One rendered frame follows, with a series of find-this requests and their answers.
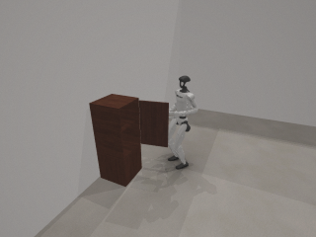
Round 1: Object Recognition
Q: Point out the left robot hand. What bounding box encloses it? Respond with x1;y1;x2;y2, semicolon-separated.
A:
168;111;181;119

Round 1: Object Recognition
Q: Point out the left robot upper arm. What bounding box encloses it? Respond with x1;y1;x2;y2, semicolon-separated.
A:
186;93;198;110

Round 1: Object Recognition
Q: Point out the robot right shin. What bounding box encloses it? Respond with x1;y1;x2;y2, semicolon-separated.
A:
168;143;177;157

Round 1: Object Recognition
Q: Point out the humanoid robot head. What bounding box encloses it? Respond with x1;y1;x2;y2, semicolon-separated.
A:
179;75;191;93

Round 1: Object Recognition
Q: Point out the left robot forearm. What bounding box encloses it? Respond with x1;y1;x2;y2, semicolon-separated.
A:
179;108;198;117

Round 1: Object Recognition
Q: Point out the right robot forearm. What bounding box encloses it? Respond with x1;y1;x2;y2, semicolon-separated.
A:
169;104;177;113

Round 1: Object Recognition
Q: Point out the cupboard door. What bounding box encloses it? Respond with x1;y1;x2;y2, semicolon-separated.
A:
139;100;169;148

